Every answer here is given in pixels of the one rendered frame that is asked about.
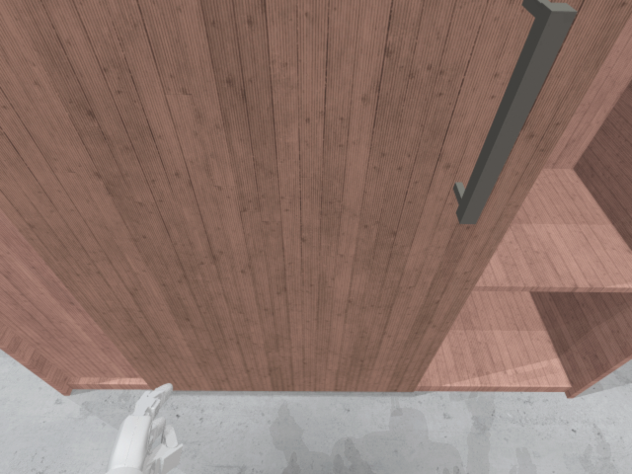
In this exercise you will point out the handle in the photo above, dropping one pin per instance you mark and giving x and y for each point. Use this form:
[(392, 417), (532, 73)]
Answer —
[(551, 24)]

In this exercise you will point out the robot left hand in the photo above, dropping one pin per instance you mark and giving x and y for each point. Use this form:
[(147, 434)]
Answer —
[(137, 433)]

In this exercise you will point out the wardrobe door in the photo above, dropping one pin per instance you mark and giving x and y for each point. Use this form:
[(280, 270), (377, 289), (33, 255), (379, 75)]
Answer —
[(38, 307), (257, 195)]

